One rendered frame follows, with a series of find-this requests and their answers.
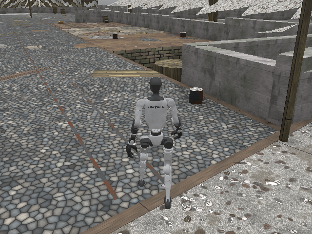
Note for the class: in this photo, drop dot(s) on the right robot upper arm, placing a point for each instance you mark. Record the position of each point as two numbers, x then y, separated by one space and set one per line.
173 110

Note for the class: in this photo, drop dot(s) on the left robot forearm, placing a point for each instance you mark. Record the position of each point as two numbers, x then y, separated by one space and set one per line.
133 134

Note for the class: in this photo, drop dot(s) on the left robot foot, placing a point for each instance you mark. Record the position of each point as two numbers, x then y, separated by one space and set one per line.
141 183

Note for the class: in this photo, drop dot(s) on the left robot upper arm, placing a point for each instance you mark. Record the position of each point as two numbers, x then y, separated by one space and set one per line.
138 112

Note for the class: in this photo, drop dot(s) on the robot left hand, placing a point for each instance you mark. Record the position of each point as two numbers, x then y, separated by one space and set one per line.
128 150

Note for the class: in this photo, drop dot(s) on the robot right hand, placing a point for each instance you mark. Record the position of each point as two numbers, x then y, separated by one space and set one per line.
175 132

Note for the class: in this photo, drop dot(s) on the humanoid robot torso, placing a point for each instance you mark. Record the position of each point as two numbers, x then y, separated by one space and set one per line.
155 115

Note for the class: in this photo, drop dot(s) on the right robot forearm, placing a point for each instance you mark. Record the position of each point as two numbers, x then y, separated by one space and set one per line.
178 126

